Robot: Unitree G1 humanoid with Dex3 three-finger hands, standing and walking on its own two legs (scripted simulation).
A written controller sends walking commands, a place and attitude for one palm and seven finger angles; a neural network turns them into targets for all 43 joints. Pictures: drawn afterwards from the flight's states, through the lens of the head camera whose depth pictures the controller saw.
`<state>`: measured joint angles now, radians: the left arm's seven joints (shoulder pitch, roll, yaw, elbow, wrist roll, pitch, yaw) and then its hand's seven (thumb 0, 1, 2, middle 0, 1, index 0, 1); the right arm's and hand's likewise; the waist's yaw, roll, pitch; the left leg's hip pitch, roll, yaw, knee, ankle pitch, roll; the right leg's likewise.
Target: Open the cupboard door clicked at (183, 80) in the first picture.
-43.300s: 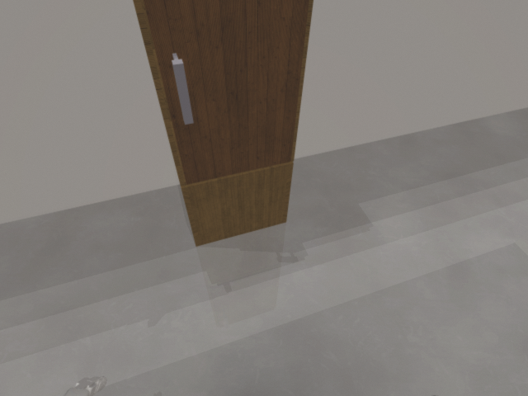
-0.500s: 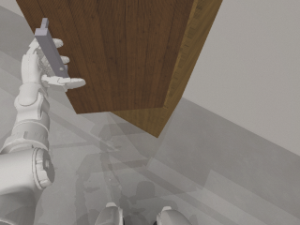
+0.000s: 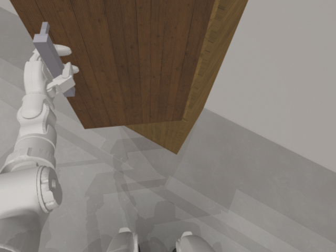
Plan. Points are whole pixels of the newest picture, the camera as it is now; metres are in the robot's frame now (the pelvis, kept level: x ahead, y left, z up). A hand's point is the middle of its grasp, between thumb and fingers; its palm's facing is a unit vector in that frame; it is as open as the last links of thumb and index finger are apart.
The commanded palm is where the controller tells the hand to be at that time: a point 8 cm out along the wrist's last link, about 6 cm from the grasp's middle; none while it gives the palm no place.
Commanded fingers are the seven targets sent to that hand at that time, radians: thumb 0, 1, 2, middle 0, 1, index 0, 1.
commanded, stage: pull the door open along its arc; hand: left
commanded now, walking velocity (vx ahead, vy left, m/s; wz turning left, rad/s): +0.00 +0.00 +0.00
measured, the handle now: (58, 62) +0.54 +0.23 +0.09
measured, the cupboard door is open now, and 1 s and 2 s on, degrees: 38 70 82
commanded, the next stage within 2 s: open thumb and fingers to let go in 1.22 s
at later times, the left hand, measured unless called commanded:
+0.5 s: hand (72, 99) +0.44 +0.18 +0.08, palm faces +0.07 -1.00 -0.01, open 5.9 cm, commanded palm +0.38 +0.23 +0.09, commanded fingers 0.00 0.90 0.90 -0.40 -1.35 -0.40 -1.35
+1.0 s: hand (111, 146) +0.32 +0.10 +0.09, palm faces +0.48 -0.88 +0.00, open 6.1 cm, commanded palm +0.26 +0.13 +0.09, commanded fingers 0.00 0.90 0.90 -0.40 -1.35 -0.40 -1.35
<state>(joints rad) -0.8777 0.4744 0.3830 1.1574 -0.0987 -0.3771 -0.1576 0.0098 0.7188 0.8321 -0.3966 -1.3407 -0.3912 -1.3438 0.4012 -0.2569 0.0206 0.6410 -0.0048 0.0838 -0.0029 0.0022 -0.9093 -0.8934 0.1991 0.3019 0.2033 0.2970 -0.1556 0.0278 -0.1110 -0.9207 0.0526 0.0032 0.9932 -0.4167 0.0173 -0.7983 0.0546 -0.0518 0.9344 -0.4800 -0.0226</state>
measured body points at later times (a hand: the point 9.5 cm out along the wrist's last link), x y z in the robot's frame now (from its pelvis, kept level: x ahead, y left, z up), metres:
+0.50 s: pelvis +0.02 +0.00 +0.01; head +0.09 +0.00 +0.46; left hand +0.43 +0.24 +0.09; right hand +0.06 -0.26 -0.10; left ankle +0.03 +0.11 -0.68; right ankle -0.02 -0.11 -0.68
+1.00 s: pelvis +0.01 -0.03 +0.02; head +0.02 -0.04 +0.47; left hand +0.29 +0.14 +0.09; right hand +0.19 -0.24 -0.08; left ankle +0.03 +0.11 -0.68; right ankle -0.02 -0.11 -0.68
